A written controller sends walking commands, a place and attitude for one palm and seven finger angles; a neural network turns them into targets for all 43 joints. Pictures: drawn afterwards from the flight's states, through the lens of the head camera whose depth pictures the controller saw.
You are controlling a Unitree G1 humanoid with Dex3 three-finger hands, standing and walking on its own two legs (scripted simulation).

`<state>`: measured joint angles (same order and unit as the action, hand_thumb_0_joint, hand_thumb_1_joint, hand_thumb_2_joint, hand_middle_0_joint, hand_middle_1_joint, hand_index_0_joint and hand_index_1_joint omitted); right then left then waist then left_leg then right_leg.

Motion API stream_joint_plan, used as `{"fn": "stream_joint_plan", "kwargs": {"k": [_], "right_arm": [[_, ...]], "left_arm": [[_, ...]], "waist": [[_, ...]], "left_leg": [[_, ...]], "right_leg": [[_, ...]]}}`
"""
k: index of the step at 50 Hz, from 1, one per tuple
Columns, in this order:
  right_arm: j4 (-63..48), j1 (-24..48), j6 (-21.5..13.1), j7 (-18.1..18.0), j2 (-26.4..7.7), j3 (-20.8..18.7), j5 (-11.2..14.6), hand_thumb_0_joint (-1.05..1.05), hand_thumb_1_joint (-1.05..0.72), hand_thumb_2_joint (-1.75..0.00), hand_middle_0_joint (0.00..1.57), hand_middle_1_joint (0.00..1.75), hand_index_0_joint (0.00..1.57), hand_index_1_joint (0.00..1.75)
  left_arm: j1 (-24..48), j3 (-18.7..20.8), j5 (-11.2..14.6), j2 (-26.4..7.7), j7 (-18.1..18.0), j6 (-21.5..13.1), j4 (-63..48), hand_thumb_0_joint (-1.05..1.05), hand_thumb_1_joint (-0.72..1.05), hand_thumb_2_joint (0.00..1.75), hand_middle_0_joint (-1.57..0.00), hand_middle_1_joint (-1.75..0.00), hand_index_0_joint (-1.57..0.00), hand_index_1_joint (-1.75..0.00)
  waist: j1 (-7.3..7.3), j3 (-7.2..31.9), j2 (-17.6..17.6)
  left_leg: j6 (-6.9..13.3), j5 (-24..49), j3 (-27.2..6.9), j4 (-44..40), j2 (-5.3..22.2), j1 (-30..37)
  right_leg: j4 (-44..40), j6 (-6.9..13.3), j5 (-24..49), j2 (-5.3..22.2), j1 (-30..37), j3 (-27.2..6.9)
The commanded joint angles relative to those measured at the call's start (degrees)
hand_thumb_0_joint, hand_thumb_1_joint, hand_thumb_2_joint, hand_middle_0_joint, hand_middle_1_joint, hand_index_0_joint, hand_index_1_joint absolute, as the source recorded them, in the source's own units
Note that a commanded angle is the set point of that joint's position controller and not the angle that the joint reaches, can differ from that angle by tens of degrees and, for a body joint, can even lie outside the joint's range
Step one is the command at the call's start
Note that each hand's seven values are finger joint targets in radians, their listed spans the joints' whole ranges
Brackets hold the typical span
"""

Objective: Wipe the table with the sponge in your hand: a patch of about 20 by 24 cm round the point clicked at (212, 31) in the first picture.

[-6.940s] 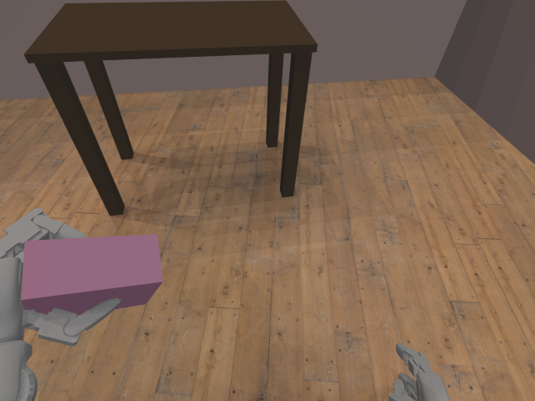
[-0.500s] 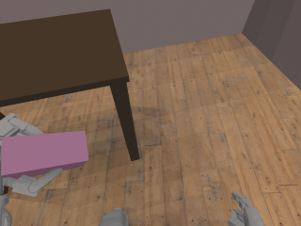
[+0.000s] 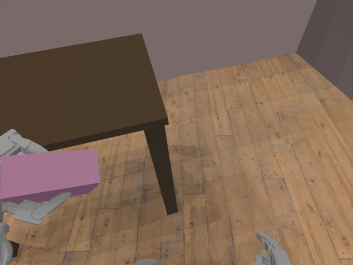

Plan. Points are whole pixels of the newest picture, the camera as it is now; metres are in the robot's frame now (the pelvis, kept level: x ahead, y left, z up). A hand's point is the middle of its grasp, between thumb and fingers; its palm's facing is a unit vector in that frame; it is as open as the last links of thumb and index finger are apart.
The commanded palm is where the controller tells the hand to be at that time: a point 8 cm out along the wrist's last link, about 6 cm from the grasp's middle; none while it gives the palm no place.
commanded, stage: take the last steps up to it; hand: left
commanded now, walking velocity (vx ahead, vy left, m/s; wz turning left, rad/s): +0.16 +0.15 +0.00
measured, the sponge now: (66, 176) +0.23 +0.20 +0.16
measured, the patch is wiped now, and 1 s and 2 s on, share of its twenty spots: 0.00 0.00 0.00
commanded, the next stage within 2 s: come to a stop and stand still in 0.06 s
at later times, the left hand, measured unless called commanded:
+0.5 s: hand (18, 154) +0.25 +0.28 +0.19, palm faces +0.35 -0.85 -0.41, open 9.7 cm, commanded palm +0.20 +0.33 +0.19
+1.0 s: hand (28, 186) +0.20 +0.24 +0.18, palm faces +0.37 -0.83 -0.41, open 9.7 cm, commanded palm +0.15 +0.29 +0.19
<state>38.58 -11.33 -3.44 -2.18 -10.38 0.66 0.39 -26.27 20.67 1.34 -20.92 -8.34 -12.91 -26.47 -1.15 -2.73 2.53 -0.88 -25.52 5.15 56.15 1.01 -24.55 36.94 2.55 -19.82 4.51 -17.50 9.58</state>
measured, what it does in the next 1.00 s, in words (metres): steps on the spot: left foot, then right foot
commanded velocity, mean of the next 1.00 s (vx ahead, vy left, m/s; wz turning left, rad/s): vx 0.00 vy -0.04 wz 0.00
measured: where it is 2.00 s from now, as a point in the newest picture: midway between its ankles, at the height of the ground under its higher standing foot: outside the picture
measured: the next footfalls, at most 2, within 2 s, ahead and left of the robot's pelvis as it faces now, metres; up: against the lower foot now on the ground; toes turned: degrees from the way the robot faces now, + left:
left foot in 0.24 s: +0.12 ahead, +0.19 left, +0.00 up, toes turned +9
right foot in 0.60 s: +0.05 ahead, -0.04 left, +0.00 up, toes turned -8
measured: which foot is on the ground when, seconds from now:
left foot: up 0.00-0.22, down 0.24-0.64, up 0.66-0.94, down 0.96-1.00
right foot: down 0.00-0.26, up 0.28-0.58, down 0.60-1.00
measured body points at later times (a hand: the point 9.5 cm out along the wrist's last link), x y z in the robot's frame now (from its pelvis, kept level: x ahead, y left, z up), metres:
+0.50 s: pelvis +0.03 +0.05 +0.01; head +0.07 +0.07 +0.46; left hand +0.23 +0.32 +0.21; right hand +0.21 -0.14 -0.07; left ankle +0.08 +0.18 -0.73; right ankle +0.01 -0.04 -0.70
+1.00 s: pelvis -0.02 +0.01 +0.01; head +0.00 +0.01 +0.46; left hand +0.17 +0.28 +0.20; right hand +0.13 -0.25 -0.08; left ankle -0.02 +0.13 -0.73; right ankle +0.01 -0.04 -0.73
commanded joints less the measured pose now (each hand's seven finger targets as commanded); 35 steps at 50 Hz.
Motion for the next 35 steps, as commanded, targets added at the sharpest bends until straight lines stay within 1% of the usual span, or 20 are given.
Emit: {"fn": "stream_joint_plan", "kwargs": {"k": [1, 4, 7, 10, 11, 12, 13, 14, 15, 17, 18, 22, 25, 28, 29, 30, 31, 32, 33, 35], "right_arm": [[-9.3, 5.8, -2.4, -0.5, -5.6, -1.9, -0.6, 0.0, -0.9, -0.9, 0.2, 0.3, 0.2, 0.3], [-10.9, 6.1, -2.3, -0.7, -5.5, -2.5, -0.8, 0.0, -0.9, -0.9, 0.2, 0.3, 0.2, 0.3], [-12.4, 5.4, -2.1, -0.7, -5.4, -3.4, -1.0, 0.0, -0.9, -0.9, 0.2, 0.3, 0.2, 0.3], [-13.6, 3.5, -1.3, -1.7, -5.8, -4.1, -0.7, 0.0, -0.9, -0.9, 0.2, 0.3, 0.2, 0.3], [-14.0, 3.0, -1.2, -2.2, -7.0, -4.7, -0.4, 0.0, -0.9, -0.9, 0.2, 0.3, 0.2, 0.3], [-14.5, 2.6, -1.2, -2.1, -8.5, -5.2, 0.1, 0.0, -0.9, -0.9, 0.2, 0.3, 0.2, 0.3], [-15.0, 1.8, -1.3, -1.8, -8.9, -5.5, 0.5, 0.0, -0.9, -0.9, 0.2, 0.3, 0.2, 0.3], [-13.8, 2.2, -1.7, -1.8, -7.9, -4.7, -0.5, 0.0, -0.9, -0.9, 0.2, 0.3, 0.2, 0.3], [-13.5, 2.3, -2.0, -1.4, -8.0, -4.6, -0.8, 0.0, -0.9, -0.9, 0.2, 0.3, 0.2, 0.3], [-13.3, 2.6, -2.8, -0.1, -7.9, -4.4, -0.4, 0.0, -0.9, -0.9, 0.2, 0.3, 0.2, 0.3], [-13.8, 3.0, -3.2, 0.4, -7.9, -4.3, -0.4, 0.0, -0.9, -0.9, 0.2, 0.3, 0.2, 0.3], [-13.8, 2.5, -4.1, 1.1, -7.8, -3.3, -0.8, 0.0, -0.9, -0.9, 0.2, 0.3, 0.2, 0.3], [-13.8, 2.5, -3.8, 0.5, -7.5, -2.7, -0.8, 0.0, -0.9, -0.9, 0.2, 0.3, 0.2, 0.3], [-13.8, 2.8, -3.1, 0.0, -7.2, -2.4, -0.3, 0.0, -0.9, -0.9, 0.2, 0.3, 0.2, 0.3], [-13.9, 3.2, -2.8, 0.0, -7.0, -2.3, 0.0, 0.0, -0.9, -0.9, 0.2, 0.3, 0.2, 0.3], [-13.9, 3.0, -2.5, -0.1, -6.2, -2.1, 0.1, 0.0, -0.9, -0.9, 0.2, 0.3, 0.2, 0.3], [-14.0, 2.8, -2.4, -0.1, -5.2, -1.7, 0.2, 0.0, -0.9, -0.9, 0.2, 0.3, 0.2, 0.3], [-14.3, 3.3, -2.7, -0.2, -5.3, -2.0, 0.6, 0.0, -0.9, -0.9, 0.2, 0.3, 0.2, 0.3], [-13.9, 4.4, -2.6, -0.1, -5.5, -1.9, 0.7, 0.0, -0.9, -0.9, 0.2, 0.3, 0.2, 0.3], [-12.7, 5.5, -2.3, -0.6, -4.2, -0.4, 0.1, 0.0, -0.9, -0.9, 0.2, 0.3, 0.2, 0.3]], "left_arm": [[3.1, 7.0, -0.4, -10.0, -1.4, -4.9, -10.2, 0.0, 0.1, 1.3, -1.2, -1.6, -1.2, -1.6], [1.7, 7.0, -0.6, -10.4, -2.0, -5.5, -14.6, 0.0, 0.1, 1.3, -1.2, -1.6, -1.2, -1.6], [-1.3, 8.4, -0.6, -10.6, -2.7, -5.0, -16.5, 0.0, 0.1, 1.3, -1.2, -1.6, -1.2, -1.6], [-0.6, 8.6, -0.3, -10.4, -3.0, -4.5, -18.5, 0.0, 0.1, 1.3, -1.2, -1.6, -1.2, -1.6], [0.5, 8.3, 0.0, -10.4, -2.9, -4.6, -19.4, 0.0, 0.1, 1.3, -1.2, -1.6, -1.2, -1.6], [1.2, 8.1, 0.2, -10.4, -2.8, -4.8, -19.8, 0.0, 0.1, 1.3, -1.2, -1.6, -1.2, -1.6], [2.0, 6.8, 0.1, -10.3, -2.2, -5.0, -17.6, 0.0, 0.1, 1.3, -1.2, -1.6, -1.2, -1.6], [1.3, 8.6, 0.1, -11.2, -2.0, -5.0, -15.7, 0.0, 0.1, 1.3, -1.2, -1.6, -1.2, -1.6], [1.7, 9.4, 0.1, -12.4, -2.0, -4.9, -16.6, 0.0, 0.1, 1.3, -1.2, -1.6, -1.2, -1.6], [0.7, 6.9, 0.2, -9.8, -1.5, -4.2, -20.4, 0.0, 0.1, 1.3, -1.2, -1.6, -1.2, -1.6], [0.6, 5.6, 0.4, -8.7, -1.2, -3.7, -23.2, 0.0, 0.1, 1.3, -1.2, -1.6, -1.2, -1.6], [-0.6, 4.8, 1.2, -8.2, -0.7, -1.7, -22.7, 0.0, 0.1, 1.3, -1.2, -1.6, -1.2, -1.6], [-0.1, 5.9, 1.7, -9.0, -0.9, -0.4, -19.3, 0.0, 0.1, 1.3, -1.2, -1.6, -1.2, -1.6], [0.7, 6.7, 1.7, -9.4, -0.9, 0.5, -16.7, 0.0, 0.1, 1.3, -1.2, -1.6, -1.2, -1.6], [1.2, 6.9, 1.5, -9.7, -1.0, 0.5, -16.1, 0.0, 0.1, 1.3, -1.2, -1.6, -1.2, -1.6], [1.2, 7.3, 1.3, -10.5, -1.0, 0.6, -14.7, 0.0, 0.1, 1.3, -1.2, -1.6, -1.2, -1.6], [2.2, 7.1, 1.4, -10.7, -1.1, 0.9, -13.9, 0.0, 0.1, 1.3, -1.2, -1.6, -1.2, -1.6], [1.5, 6.2, 2.4, -10.1, -0.8, 1.8, -13.5, 0.0, 0.1, 1.3, -1.2, -1.6, -1.2, -1.6], [1.3, 6.7, 2.4, -10.6, -1.1, 2.2, -13.7, 0.0, 0.1, 1.3, -1.2, -1.6, -1.2, -1.6], [-0.1, 6.5, 1.8, -10.2, -1.7, 1.4, -14.3, 0.0, 0.1, 1.3, -1.2, -1.6, -1.2, -1.6]], "waist": [[0.86, 7.0, -10.3], [0.48, 8.5, -11.9], [-0.45, 10.0, -13.5], [1.39, 11.4, -8.2], [1.51, 12.2, -1.4], [1.04, 13.0, 9.6], [0.77, 11.5, 10.5], [1.44, 10.6, 14.1], [1.46, 11.4, 12.9], [1.5, 12.4, 10.8], [1.24, 12.6, 12.0], [1.83, 9.9, 14.0], [1.91, 9.4, 12.0], [1.47, 10.5, 8.4], [1.38, 10.2, 7.0], [1.91, 10.2, 1.4], [2.38, 10.1, -6.8], [1.21, 9.7, -16.4], [0.68, 9.0, -16.2], [1.2, 9.1, -10.4]], "left_leg": [[-1.3, 1.5, -4.1, 7.1, 3.4, -12.9], [-0.7, 4.7, 0.9, -9.2, 2.8, -3.3], [-0.5, 7.3, 4.5, -18.7, 0.6, 0.9], [-0.8, 19.5, 5.4, -31.5, 0.3, 13.6], [0.4, 27.0, 2.0, -32.6, 4.5, 18.7], [4.8, 43.3, -9.9, -32.4, 14.7, 24.2], [8.1, 47.3, -17.3, -35.3, 20.9, 21.8], [10.5, 48.2, -20.8, -37.4, 22.9, 20.4], [11.4, 49.4, -19.3, -35.4, 22.8, 21.4], [8.7, 49.5, -10.9, -33.3, 18.6, 22.8], [7.1, 47.4, -7.8, -33.5, 17.4, 21.8], [6.3, 37.8, -7.8, -37.1, 18.3, 16.3], [6.4, 31.9, -8.0, -37.6, 18.9, 15.4], [4.5, 25.1, -4.3, -34.5, 16.4, 12.7], [3.4, 21.6, -3.5, -32.7, 15.1, 10.4], [1.8, 15.9, -1.4, -28.1, 12.1, 8.4], [-0.4, 9.0, 1.5, -22.6, 7.1, 6.0], [-1.4, 1.6, 0.5, -14.6, 1.8, 3.7], [-1.2, -1.8, -2.2, -7.3, 0.9, 1.4], [-1.5, -1.3, -3.8, -1.5, 1.1, -2.3]], "right_leg": [[-14.5, 5.1, 41.5, 17.3, 16.8, -15.5], [-13.4, 3.8, 42.6, 15.1, 14.2, -9.4], [-12.1, 3.7, 39.5, 14.4, 15.2, -9.3], [-4.9, 0.1, 31.2, 9.8, 10.8, -5.6], [0.8, -1.9, 24.2, 6.6, 7.1, -4.3], [8.5, -4.5, 1.7, 1.0, -2.6, -2.4], [16.9, -4.3, -17.3, -1.5, -5.9, -4.7], [23.1, -4.5, -17.3, -1.9, -9.3, -7.0], [23.2, -4.4, -13.3, -0.6, -9.8, -8.8], [17.8, -4.5, -7.9, -1.6, -8.5, -6.8], [15.6, -4.5, -6.1, -2.3, -6.5, -5.8], [8.0, -4.8, -5.3, -4.0, -2.3, -3.9], [1.7, -4.9, -5.4, -4.6, 0.3, -3.6], [-9.7, -4.7, 2.1, -4.8, 7.8, -2.7], [-13.5, -4.3, 5.1, -3.7, 10.5, -3.5], [-16.6, -2.8, 10.9, 0.0, 11.3, -7.8], [-17.4, -0.4, 18.5, 5.8, 10.1, -14.7], [-19.4, 2.7, 21.4, 11.1, 7.6, -22.5], [-20.0, 4.8, 24.4, 13.6, 6.8, -24.6], [-17.1, 6.1, 34.0, 13.2, 10.8, -19.7]]}}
